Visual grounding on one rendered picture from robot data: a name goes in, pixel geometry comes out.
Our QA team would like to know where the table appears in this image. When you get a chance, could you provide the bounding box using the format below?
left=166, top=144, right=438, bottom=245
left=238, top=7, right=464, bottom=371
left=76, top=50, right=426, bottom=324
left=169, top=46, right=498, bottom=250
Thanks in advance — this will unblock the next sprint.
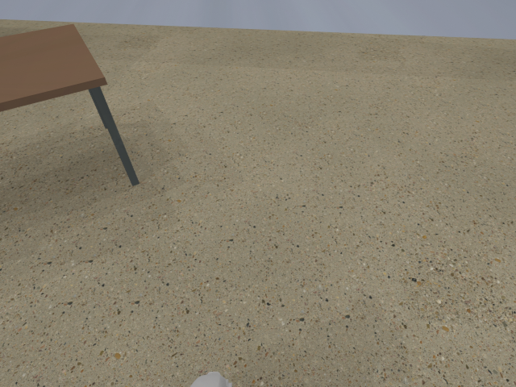
left=0, top=24, right=139, bottom=186

